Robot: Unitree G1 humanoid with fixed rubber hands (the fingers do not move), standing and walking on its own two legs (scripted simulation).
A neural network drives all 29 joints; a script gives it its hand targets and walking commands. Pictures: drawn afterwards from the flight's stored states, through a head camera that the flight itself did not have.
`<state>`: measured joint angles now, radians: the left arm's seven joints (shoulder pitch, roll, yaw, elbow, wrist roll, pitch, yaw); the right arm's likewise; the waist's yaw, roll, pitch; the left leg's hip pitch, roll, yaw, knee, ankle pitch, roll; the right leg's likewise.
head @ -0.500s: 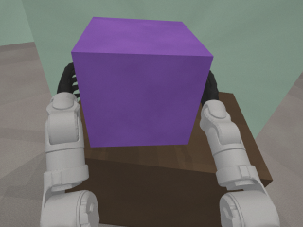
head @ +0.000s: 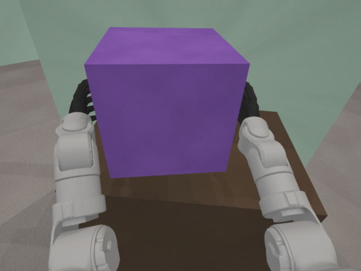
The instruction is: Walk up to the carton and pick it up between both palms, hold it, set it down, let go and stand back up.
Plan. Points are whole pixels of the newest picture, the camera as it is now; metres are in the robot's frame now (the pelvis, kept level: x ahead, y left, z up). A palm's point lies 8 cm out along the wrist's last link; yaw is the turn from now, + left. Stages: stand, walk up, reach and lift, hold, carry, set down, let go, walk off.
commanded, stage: hold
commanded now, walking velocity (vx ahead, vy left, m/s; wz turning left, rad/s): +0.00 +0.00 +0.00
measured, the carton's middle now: (166, 96) +0.45 +0.00 +0.20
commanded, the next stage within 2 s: none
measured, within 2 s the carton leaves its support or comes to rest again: neither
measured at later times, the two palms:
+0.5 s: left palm (74, 126) +0.35 +0.19 +0.20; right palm (244, 124) +0.34 -0.15 +0.20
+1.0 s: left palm (79, 119) +0.36 +0.18 +0.21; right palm (246, 120) +0.35 -0.16 +0.20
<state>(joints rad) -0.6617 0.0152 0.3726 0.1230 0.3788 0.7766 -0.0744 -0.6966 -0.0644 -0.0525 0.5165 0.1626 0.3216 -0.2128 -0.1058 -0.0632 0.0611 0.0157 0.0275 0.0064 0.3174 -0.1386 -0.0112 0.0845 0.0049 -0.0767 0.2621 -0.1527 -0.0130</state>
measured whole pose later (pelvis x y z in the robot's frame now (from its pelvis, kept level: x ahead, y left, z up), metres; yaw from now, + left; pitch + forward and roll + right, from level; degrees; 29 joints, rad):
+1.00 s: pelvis -0.01 +0.00 +0.00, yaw +0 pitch -10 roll -1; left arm -0.70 0.01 0.36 0.15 0.38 0.77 -0.04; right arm -0.71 -0.04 -0.12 0.58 0.10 0.27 -0.17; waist -0.09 -0.09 0.06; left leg -0.02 0.02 0.02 0.31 -0.11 0.00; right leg 0.04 0.00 -0.07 0.27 -0.13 -0.01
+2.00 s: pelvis -0.02 +0.00 +0.00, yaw +0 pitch -10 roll -1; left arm -0.69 0.01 0.36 0.14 0.37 0.76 -0.06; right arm -0.69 -0.02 -0.14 0.52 0.08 0.27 -0.18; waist -0.09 -0.09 0.08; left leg -0.03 0.02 0.01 0.30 -0.09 -0.01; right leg 0.03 0.00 -0.09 0.28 -0.13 -0.02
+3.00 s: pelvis -0.01 +0.00 +0.00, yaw +0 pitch -11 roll -1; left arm -0.61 -0.01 0.35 0.07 0.38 0.74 -0.07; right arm -0.62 -0.02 -0.10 0.45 0.09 0.27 -0.19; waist -0.08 -0.07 0.07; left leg 0.01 0.02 0.02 0.32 -0.12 -0.01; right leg 0.07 0.00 -0.08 0.28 -0.15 -0.01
